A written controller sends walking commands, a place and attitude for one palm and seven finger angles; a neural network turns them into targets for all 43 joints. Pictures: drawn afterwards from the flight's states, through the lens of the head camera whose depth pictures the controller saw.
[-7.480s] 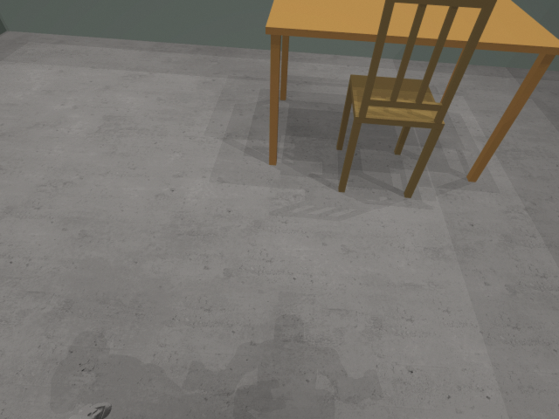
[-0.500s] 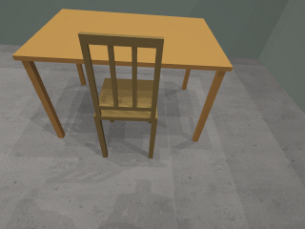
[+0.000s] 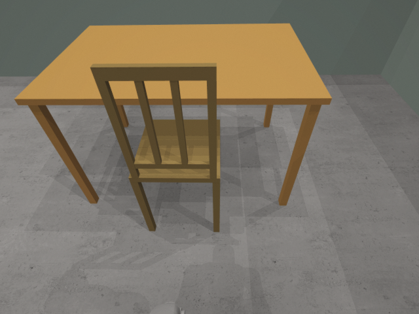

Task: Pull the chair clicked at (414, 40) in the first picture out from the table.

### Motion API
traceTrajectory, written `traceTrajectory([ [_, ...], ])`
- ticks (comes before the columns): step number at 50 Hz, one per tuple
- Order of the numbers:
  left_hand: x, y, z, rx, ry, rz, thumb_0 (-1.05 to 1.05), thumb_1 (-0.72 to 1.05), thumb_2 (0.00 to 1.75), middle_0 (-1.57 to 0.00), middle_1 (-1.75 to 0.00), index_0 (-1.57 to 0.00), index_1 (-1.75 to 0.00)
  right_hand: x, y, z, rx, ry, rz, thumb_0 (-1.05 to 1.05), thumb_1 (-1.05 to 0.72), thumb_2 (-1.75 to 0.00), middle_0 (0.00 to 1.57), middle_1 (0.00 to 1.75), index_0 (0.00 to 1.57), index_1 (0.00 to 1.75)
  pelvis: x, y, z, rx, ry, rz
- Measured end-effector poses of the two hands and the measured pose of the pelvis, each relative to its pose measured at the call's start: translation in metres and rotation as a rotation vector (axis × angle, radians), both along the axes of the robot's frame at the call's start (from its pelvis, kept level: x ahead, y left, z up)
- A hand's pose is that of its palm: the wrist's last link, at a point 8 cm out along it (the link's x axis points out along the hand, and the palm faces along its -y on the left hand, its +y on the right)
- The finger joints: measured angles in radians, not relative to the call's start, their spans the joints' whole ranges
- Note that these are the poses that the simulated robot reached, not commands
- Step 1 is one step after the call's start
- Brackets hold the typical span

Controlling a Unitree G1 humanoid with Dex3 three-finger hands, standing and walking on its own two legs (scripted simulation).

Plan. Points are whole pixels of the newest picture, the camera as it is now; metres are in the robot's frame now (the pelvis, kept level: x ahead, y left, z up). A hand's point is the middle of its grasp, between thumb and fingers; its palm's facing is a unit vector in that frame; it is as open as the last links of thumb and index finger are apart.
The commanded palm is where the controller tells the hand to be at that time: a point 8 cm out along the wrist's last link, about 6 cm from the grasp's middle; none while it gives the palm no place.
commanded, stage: take the last steps up to it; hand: left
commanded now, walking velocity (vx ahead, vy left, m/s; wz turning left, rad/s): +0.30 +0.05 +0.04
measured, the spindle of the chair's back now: (150, 126) +0.70 +0.24 -0.06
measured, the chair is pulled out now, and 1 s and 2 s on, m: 0.00 0.00 0.00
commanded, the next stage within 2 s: come to a stop and stand still in 0.48 s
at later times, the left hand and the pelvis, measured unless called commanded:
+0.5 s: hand (100, 298) +0.20 +0.28 -0.18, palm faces +0.06 -0.98 -0.19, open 7.3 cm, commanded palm none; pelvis +0.18 +0.09 +0.00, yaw -2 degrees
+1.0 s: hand (122, 246) +0.33 +0.26 -0.17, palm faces +0.00 -0.97 -0.25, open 7.2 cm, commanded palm none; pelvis +0.23 +0.08 -0.01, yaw -1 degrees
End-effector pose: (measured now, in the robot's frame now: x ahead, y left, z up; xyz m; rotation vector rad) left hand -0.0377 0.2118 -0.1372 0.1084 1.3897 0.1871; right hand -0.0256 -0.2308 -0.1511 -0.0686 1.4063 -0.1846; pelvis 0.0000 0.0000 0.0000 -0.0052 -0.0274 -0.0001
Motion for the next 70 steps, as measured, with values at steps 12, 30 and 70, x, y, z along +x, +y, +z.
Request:
traceTrajectory([
  [12,-0.001,0.022,-0.022,-0.104,0.250,0.133,0.01,0.91,0.90,-0.20,-0.30,-0.20,-0.30,0.216,0.061,0.002,-0.039,-0.222,0.188,0.00,-0.92,-0.90,0.20,0.29,0.20,0.30,0.094,0.056,-0.021,-0.026,0.037,0.015],
  [30,0.316,0.117,-0.007,0.023,-0.180,-0.068,0.00,0.92,0.90,-0.19,-0.30,-0.19,-0.30,0.242,0.092,0.011,-0.071,-0.101,0.040,-0.02,-0.94,-0.90,0.20,0.30,0.20,0.30,0.212,0.090,-0.005,0.020,0.024,-0.025],
  [70,0.219,0.162,-0.018,0.017,0.065,-0.023,0.01,0.91,0.90,-0.20,-0.30,-0.20,-0.30,0.210,0.154,0.008,-0.061,-0.014,0.023,0.01,-0.93,-0.90,0.20,0.30,0.21,0.30,0.192,0.140,-0.004,0.010,0.024,-0.046],
])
